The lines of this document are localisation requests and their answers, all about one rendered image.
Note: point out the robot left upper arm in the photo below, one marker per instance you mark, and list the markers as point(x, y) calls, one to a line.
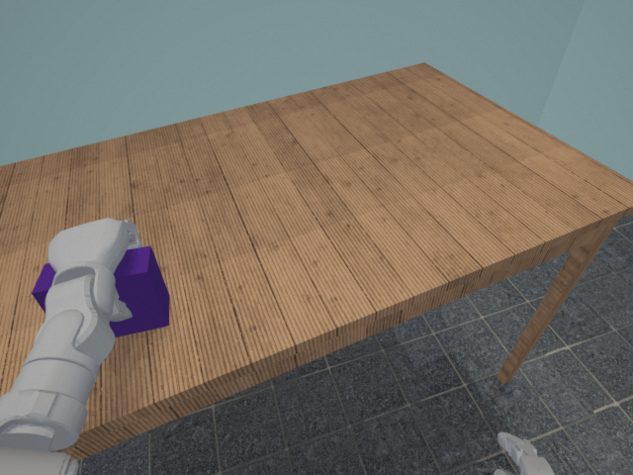
point(19, 461)

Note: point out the table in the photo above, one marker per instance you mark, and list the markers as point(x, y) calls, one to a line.
point(288, 229)

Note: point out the left robot hand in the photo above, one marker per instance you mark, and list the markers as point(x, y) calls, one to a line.
point(103, 241)

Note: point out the left robot forearm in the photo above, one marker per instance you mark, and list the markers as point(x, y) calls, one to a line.
point(45, 408)

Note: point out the sponge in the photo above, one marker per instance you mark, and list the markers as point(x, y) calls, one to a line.
point(139, 284)

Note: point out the right robot hand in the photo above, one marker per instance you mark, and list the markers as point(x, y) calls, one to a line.
point(524, 454)

